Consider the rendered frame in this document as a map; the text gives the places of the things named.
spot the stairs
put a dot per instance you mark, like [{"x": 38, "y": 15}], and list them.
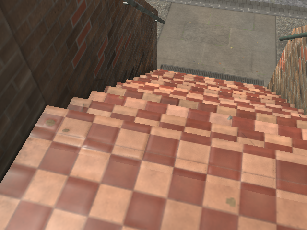
[{"x": 224, "y": 109}]

